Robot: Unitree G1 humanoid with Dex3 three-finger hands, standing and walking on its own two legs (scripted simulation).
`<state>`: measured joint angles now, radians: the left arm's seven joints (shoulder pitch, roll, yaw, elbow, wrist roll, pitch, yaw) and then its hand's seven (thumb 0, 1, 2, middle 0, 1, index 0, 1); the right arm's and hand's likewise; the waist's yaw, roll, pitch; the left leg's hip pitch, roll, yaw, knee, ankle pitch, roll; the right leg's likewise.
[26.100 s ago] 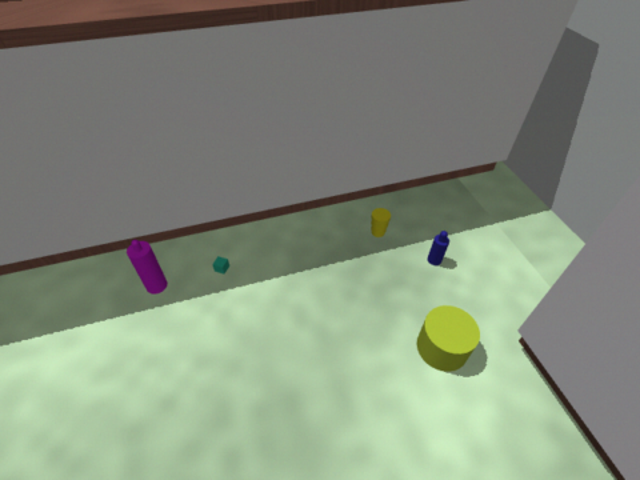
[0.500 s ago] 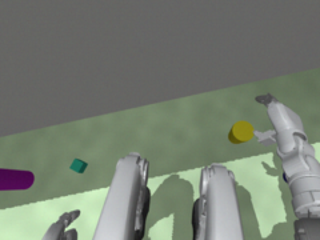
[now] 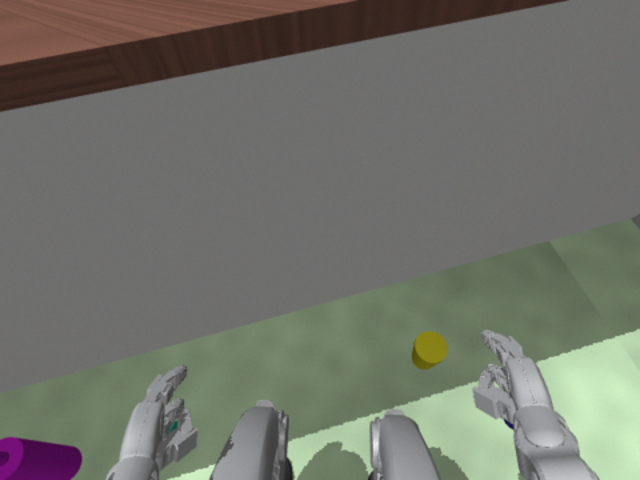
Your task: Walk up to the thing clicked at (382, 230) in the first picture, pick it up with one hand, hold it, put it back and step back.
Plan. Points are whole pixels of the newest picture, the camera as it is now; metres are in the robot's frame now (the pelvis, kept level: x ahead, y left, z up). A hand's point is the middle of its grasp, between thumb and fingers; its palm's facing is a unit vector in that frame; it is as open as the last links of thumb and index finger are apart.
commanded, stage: home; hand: right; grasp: from above
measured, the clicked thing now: (426, 353) +0.45 -0.24 -0.57
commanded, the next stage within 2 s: none
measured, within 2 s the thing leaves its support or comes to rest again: neither
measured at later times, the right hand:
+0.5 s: hand (530, 417) +0.21 -0.18 +0.05, palm faces +0.07 +0.98 -0.20, open 7.4 cm
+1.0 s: hand (527, 421) +0.21 -0.18 +0.05, palm faces +0.06 +0.98 -0.20, open 7.4 cm
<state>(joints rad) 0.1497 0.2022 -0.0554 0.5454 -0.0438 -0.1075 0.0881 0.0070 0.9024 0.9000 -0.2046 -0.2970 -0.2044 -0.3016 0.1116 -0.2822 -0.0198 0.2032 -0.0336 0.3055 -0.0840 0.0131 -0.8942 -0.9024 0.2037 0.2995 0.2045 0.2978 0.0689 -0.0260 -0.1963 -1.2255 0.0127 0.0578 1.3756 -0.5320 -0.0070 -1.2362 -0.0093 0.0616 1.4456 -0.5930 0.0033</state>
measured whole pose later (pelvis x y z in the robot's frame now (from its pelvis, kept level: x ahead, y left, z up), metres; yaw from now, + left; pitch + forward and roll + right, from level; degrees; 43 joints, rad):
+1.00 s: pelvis +0.05 +0.00 +0.09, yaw -1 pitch +10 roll +3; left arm 0.30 0.22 -0.05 0.54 -0.01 -0.24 0.18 0.01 0.90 0.90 -0.21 -0.30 -0.20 -0.30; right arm 0.50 -0.23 -0.03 -0.12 0.06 0.44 -0.02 0.01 -0.91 -0.90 0.20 0.30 0.20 0.29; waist 0.04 -0.05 -0.16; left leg -0.66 0.00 0.06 0.93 -0.44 -0.01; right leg -0.68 -0.02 0.06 1.01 -0.50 0.00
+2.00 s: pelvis +0.05 -0.01 +0.09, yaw -1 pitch +10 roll +3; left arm 0.30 0.22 -0.04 0.54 -0.01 -0.23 0.18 0.01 0.90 0.90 -0.21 -0.30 -0.20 -0.30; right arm 0.50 -0.23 -0.02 -0.12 0.06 0.44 -0.02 0.01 -0.91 -0.90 0.20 0.30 0.20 0.29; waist 0.04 -0.05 -0.17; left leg -0.66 0.00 0.05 0.94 -0.45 -0.02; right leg -0.68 -0.02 0.05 1.02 -0.52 -0.01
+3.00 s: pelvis +0.04 -0.01 +0.14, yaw -1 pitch -3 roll +0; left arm 0.20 0.28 0.03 0.99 0.05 -0.01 0.02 0.01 0.90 0.90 -0.20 -0.30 -0.20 -0.30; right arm 0.22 -0.28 -0.04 0.96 -0.04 0.02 -0.03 0.01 -0.91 -0.90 0.20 0.30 0.20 0.30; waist -0.02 0.00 0.04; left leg -0.22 0.04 0.02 0.55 -0.27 -0.03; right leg -0.21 0.02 0.01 0.56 -0.30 -0.02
